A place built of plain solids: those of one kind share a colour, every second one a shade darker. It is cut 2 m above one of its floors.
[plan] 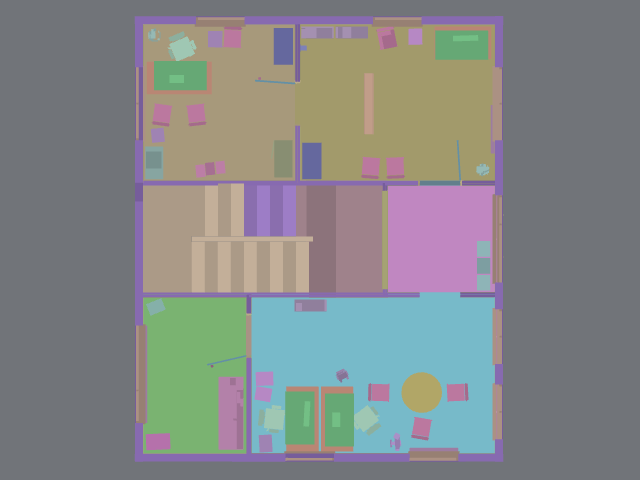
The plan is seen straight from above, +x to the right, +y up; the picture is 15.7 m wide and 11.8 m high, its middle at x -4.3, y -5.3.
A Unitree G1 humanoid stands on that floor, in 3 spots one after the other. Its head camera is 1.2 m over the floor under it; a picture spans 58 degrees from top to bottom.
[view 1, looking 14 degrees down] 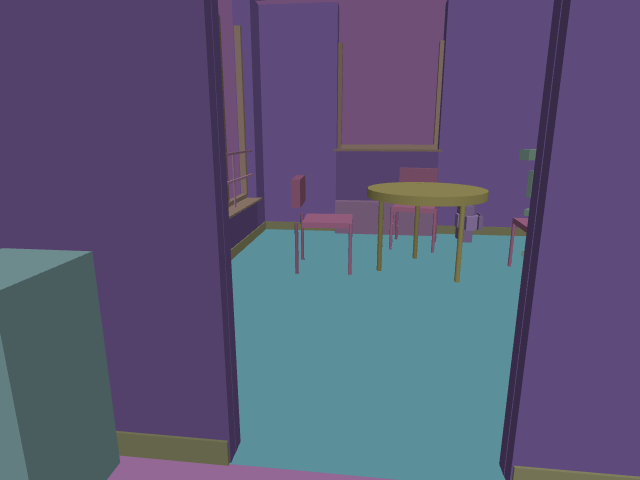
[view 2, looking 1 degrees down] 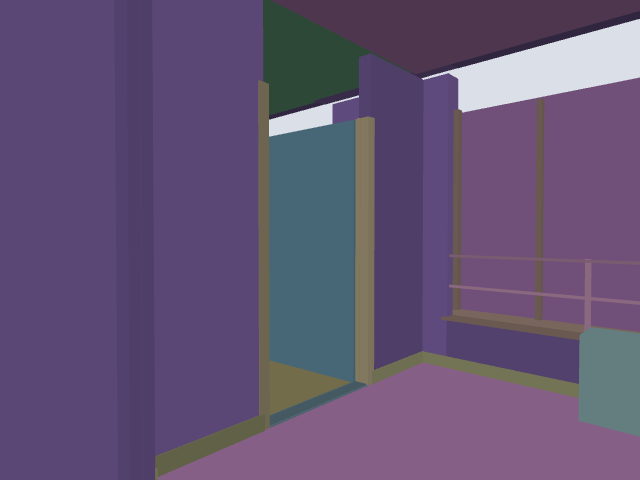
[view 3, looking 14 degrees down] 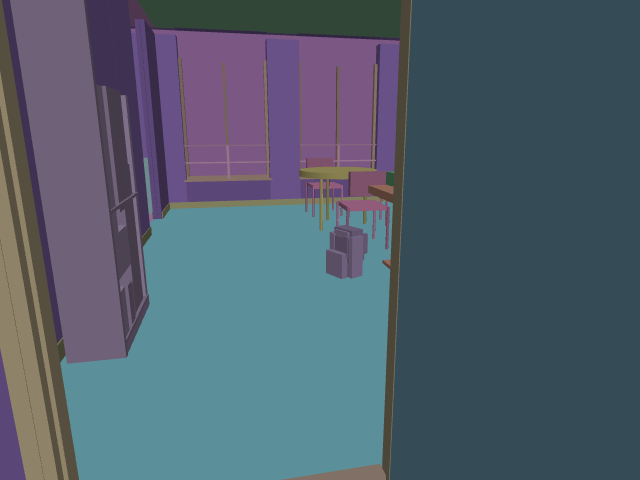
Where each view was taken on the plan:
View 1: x -1.35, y -5.28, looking -83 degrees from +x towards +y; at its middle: raised_floor_typists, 4.96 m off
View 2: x -3.57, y -5.99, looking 43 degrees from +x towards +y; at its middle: door_leaf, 3.66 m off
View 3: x -7.25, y -7.65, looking -12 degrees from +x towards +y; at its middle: raised_floor_typists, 4.97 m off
